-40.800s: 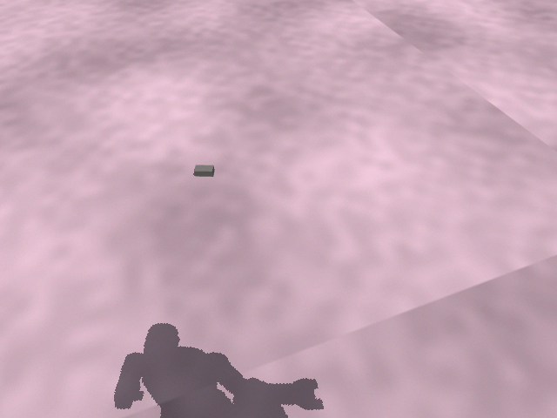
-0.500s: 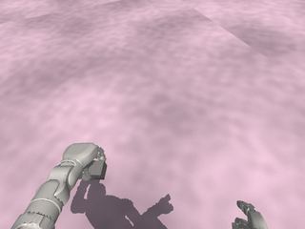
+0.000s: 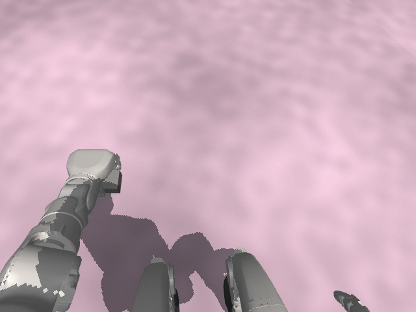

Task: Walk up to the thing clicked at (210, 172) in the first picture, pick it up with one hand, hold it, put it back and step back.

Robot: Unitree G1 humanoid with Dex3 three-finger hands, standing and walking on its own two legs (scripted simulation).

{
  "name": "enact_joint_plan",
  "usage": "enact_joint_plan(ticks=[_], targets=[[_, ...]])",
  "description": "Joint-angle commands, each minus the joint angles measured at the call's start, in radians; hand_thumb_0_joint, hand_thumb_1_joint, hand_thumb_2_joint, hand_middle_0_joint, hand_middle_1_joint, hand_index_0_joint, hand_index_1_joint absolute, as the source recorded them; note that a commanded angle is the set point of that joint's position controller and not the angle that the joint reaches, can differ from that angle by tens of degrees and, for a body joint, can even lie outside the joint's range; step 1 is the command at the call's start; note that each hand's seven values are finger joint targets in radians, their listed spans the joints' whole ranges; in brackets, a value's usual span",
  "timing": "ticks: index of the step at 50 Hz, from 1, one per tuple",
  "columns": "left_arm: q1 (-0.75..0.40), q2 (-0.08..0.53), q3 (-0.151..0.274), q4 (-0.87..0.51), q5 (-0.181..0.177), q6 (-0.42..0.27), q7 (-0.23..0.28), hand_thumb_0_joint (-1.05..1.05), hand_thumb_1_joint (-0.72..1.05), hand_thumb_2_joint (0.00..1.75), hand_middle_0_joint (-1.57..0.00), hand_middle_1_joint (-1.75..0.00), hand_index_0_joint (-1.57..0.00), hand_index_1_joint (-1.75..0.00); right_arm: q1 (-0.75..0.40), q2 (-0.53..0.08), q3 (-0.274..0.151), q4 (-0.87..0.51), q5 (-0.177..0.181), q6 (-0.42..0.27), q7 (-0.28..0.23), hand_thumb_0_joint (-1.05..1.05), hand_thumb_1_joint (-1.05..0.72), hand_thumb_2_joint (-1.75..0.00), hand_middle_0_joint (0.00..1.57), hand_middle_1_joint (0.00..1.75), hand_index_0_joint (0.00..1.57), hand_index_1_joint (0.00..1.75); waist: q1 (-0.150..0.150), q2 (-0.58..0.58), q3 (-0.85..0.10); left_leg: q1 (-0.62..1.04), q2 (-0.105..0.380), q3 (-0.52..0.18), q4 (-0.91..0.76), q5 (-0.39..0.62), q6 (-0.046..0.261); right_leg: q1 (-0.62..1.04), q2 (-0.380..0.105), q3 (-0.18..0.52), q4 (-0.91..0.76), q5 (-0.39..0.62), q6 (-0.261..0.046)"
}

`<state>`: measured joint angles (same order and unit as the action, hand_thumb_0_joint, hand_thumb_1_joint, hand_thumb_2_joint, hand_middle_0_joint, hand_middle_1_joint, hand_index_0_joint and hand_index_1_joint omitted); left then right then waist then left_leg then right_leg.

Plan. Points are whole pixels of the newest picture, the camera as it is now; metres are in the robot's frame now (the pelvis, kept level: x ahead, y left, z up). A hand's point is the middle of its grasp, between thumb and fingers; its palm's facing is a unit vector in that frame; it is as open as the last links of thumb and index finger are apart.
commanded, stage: crouch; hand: left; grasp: from above
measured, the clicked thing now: (99, 181) +0.43 +0.23 -0.13
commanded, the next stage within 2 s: lower in 1.54 s
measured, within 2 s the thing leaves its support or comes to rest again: neither
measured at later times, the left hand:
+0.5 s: hand (121, 190) +0.47 +0.22 -0.32, palm faces -0.43 +0.04 -0.90, open 7.5 cm
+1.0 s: hand (128, 189) +0.51 +0.22 -0.42, palm faces -0.46 +0.02 -0.89, open 7.5 cm
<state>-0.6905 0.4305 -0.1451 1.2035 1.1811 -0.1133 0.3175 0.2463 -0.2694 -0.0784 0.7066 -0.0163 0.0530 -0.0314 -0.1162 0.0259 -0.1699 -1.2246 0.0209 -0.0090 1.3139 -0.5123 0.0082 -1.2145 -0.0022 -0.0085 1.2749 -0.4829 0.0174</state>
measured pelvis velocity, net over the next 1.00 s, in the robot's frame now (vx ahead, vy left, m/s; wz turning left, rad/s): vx -0.03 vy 0.00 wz -0.09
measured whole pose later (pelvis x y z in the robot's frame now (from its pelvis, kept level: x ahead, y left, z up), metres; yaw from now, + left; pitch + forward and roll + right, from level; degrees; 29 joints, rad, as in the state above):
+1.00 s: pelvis -0.03 +0.00 -0.26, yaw -5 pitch +38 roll -8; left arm -1.12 0.77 0.02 1.43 1.29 -0.19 0.27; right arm 0.21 -0.26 0.06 0.68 -0.12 -0.01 0.11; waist -0.31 0.01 -0.07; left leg -2.23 0.01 -0.10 2.25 -0.70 0.02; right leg -2.17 0.00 -0.07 2.16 -0.66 0.03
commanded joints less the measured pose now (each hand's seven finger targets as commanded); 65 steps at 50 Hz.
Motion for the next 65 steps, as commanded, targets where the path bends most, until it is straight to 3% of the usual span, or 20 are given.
enact_joint_plan(ticks=[1,5,6,12,16,19,21,23,24,26,38,39,49,51,53,55,56,58,62,65], targets=[[-0.410,0.247,0.085,-0.128,-0.006,0.028,0.046,0.00,0.77,0.27,-1.05,-0.37,-1.13,-0.29,0.103,-0.162,-0.049,-0.072,-0.010,-0.037,-0.008,0.00,-0.90,-0.90,0.20,0.30,0.20,0.30,-0.013,0.090,-0.550,0.170,-0.027,-0.021,-0.016,0.158,0.001,0.074,0.024,-0.018,0.004,0.140,-0.056],[-0.463,0.253,0.097,-0.114,-0.015,0.029,0.026,0.00,0.76,0.24,-1.03,-0.37,-1.12,-0.28,0.123,-0.157,-0.050,-0.062,-0.015,-0.047,-0.007,0.00,-0.90,-0.90,0.20,0.30,0.20,0.30,-0.041,0.089,-0.575,0.032,-0.029,-0.015,0.080,0.087,0.009,-0.024,0.023,-0.021,0.086,0.084,-0.058],[-0.475,0.288,0.113,-0.103,-0.006,0.026,0.020,0.00,0.75,0.25,-1.02,-0.38,-1.11,-0.29,0.128,-0.166,-0.048,-0.054,-0.018,-0.050,-0.005,0.00,-0.90,-0.90,0.20,0.30,0.20,0.30,-0.046,0.102,-0.569,0.017,-0.026,-0.033,0.093,0.071,0.004,-0.074,0.022,-0.026,0.117,0.064,-0.060],[-0.529,0.325,0.133,-0.051,0.015,-0.011,0.001,0.00,0.78,0.22,-1.01,-0.37,-1.11,-0.27,0.142,-0.172,-0.035,-0.049,-0.030,-0.064,0.015,0.00,-0.89,-0.90,0.20,0.30,0.20,0.30,-0.086,0.100,-0.558,-0.149,-0.030,-0.056,0.224,-0.033,0.009,-0.259,0.019,-0.044,0.248,-0.028,-0.062],[-0.611,0.386,0.157,-0.060,0.036,-0.041,0.012,0.00,0.80,0.20,-1.01,-0.38,-1.12,-0.27,0.152,-0.179,-0.021,-0.043,-0.043,-0.077,0.032,0.00,-0.89,-0.90,0.20,0.30,0.20,0.30,-0.103,0.135,-0.610,-0.218,-0.035,-0.049,0.316,-0.050,0.011,-0.331,0.020,-0.049,0.319,-0.044,-0.061],[-0.650,0.395,0.160,-0.051,0.053,-0.054,0.019,0.00,0.81,0.20,-1.02,-0.37,-1.13,-0.26,0.161,-0.186,-0.011,-0.026,-0.055,-0.089,0.050,0.00,-0.89,-0.90,0.20,0.30,0.20,0.30,-0.116,0.190,-0.645,-0.214,-0.030,-0.065,0.368,-0.015,0.004,-0.420,0.015,-0.061,0.388,-0.023,-0.063],[-0.636,0.420,0.176,-0.044,0.067,-0.054,0.027,0.00,0.82,0.18,-1.03,-0.36,-1.14,-0.24,0.168,-0.193,-0.009,-0.022,-0.061,-0.090,0.061,0.00,-0.89,-0.90,0.20,0.30,0.20,0.30,-0.100,0.241,-0.703,-0.169,-0.029,-0.064,0.403,0.061,0.000,-0.444,0.012,-0.065,0.431,0.022,-0.065],[-0.704,0.397,0.163,-0.058,0.070,-0.056,0.027,0.00,0.82,0.18,-1.04,-0.34,-1.15,-0.24,0.179,-0.199,-0.009,-0.012,-0.066,-0.091,0.071,0.00,-0.89,-0.90,0.20,0.30,0.20,0.30,-0.128,0.255,-0.728,-0.176,-0.025,-0.068,0.448,0.105,-0.001,-0.480,0.014,-0.076,0.471,0.053,-0.065],[-0.694,0.407,0.168,-0.030,0.071,-0.052,0.027,0.00,0.83,0.18,-1.06,-0.32,-1.16,-0.22,0.180,-0.201,-0.004,-0.005,-0.069,-0.091,0.076,0.00,-0.89,-0.90,0.20,0.30,0.20,0.30,-0.132,0.265,-0.704,-0.182,-0.024,-0.075,0.461,0.130,-0.003,-0.508,0.010,-0.078,0.487,0.065,-0.063],[-0.732,0.427,0.176,-0.063,0.075,-0.053,0.031,0.00,0.82,0.18,-1.06,-0.32,-1.16,-0.22,0.186,-0.199,-0.006,-0.010,-0.073,-0.090,0.084,0.00,-0.90,-0.90,0.20,0.30,0.20,0.30,-0.130,0.286,-0.765,-0.195,-0.028,-0.047,0.509,0.153,0.005,-0.481,0.018,-0.077,0.507,0.097,-0.064],[-0.761,0.488,0.185,0.050,0.089,-0.060,0.002,0.00,0.81,0.20,-1.08,-0.30,-1.16,-0.22,0.194,-0.217,0.018,-0.011,-0.092,-0.070,0.122,0.00,-0.90,-0.90,0.20,0.30,0.20,0.30,-0.177,0.257,-0.662,-0.379,-0.026,-0.031,0.649,0.098,0.016,-0.537,0.025,-0.089,0.609,0.082,-0.055],[-0.789,0.520,0.195,0.022,0.087,-0.064,0.002,0.00,0.82,0.21,-1.08,-0.30,-1.16,-0.22,0.187,-0.220,0.022,-0.014,-0.091,-0.069,0.124,0.00,-0.90,-0.90,0.20,0.30,0.20,0.30,-0.172,0.277,-0.681,-0.390,-0.026,-0.032,0.656,0.108,0.015,-0.531,0.026,-0.091,0.625,0.093,-0.057],[-0.839,0.568,0.192,0.068,0.097,-0.080,-0.002,0.00,0.80,0.22,-1.07,-0.31,-1.15,-0.23,0.202,-0.252,0.069,-0.030,-0.101,-0.053,0.135,0.00,-0.90,-0.90,0.20,0.30,0.20,0.30,-0.217,0.324,-0.610,-0.445,-0.020,-0.062,0.712,0.081,0.006,-0.618,0.029,-0.125,0.702,0.075,-0.055],[-0.796,0.589,0.195,0.119,0.102,-0.078,-0.003,0.00,0.79,0.22,-1.07,-0.32,-1.15,-0.24,0.200,-0.255,0.081,-0.033,-0.105,-0.051,0.136,0.00,-0.90,-0.90,0.20,0.30,0.20,0.30,-0.214,0.316,-0.579,-0.464,-0.020,-0.062,0.723,0.070,0.008,-0.620,0.032,-0.127,0.712,0.069,-0.054],[-0.847,0.600,0.195,0.077,0.097,-0.085,-0.005,0.00,0.80,0.25,-1.07,-0.33,-1.15,-0.25,0.201,-0.257,0.088,-0.038,-0.106,-0.051,0.137,0.00,-0.90,-0.90,0.20,0.30,0.20,0.30,-0.228,0.334,-0.588,-0.468,-0.018,-0.062,0.739,0.062,0.008,-0.626,0.033,-0.129,0.720,0.068,-0.053],[-0.835,0.635,0.206,0.083,0.105,-0.089,-0.003,0.00,0.80,0.23,-1.08,-0.33,-1.16,-0.25,0.201,-0.261,0.097,-0.036,-0.109,-0.046,0.136,0.00,-0.90,-0.90,0.20,0.30,0.20,0.30,-0.216,0.352,-0.607,-0.471,-0.020,-0.053,0.754,0.072,0.009,-0.610,0.037,-0.130,0.728,0.079,-0.052],[-0.812,0.630,0.201,0.119,0.109,-0.088,-0.004,0.00,0.80,0.25,-1.09,-0.33,-1.16,-0.26,0.207,-0.260,0.105,-0.040,-0.111,-0.045,0.140,0.00,-0.90,-0.90,0.20,0.30,0.20,0.30,-0.229,0.345,-0.576,-0.495,-0.021,-0.052,0.761,0.071,0.009,-0.608,0.037,-0.132,0.733,0.077,-0.051],[-0.867,0.666,0.212,0.079,0.107,-0.095,0.000,0.00,0.81,0.28,-1.08,-0.35,-1.16,-0.28,0.205,-0.266,0.110,-0.040,-0.110,-0.044,0.139,0.00,-0.90,-0.90,0.20,0.30,0.20,0.30,-0.232,0.342,-0.621,-0.506,-0.019,-0.054,0.778,0.073,0.013,-0.590,0.043,-0.136,0.744,0.090,-0.050],[-0.850,0.664,0.201,0.135,0.110,-0.097,0.002,0.00,0.81,0.21,-1.06,-0.34,-1.15,-0.26,0.190,-0.273,0.127,-0.035,-0.116,-0.043,0.137,0.00,-0.90,-0.90,0.20,0.30,0.20,0.30,-0.241,0.357,-0.530,-0.550,-0.019,-0.061,0.774,0.010,0.009,-0.653,0.042,-0.146,0.756,0.034,-0.054],[-0.862,0.678,0.201,0.125,0.118,-0.097,0.001,0.00,0.80,0.21,-1.06,-0.35,-1.14,-0.26,0.200,-0.280,0.135,-0.037,-0.115,-0.041,0.138,0.00,-0.90,-0.90,0.20,0.30,0.20,0.30,-0.250,0.369,-0.556,-0.527,-0.015,-0.065,0.798,0.045,0.010,-0.645,0.044,-0.151,0.771,0.067,-0.052]])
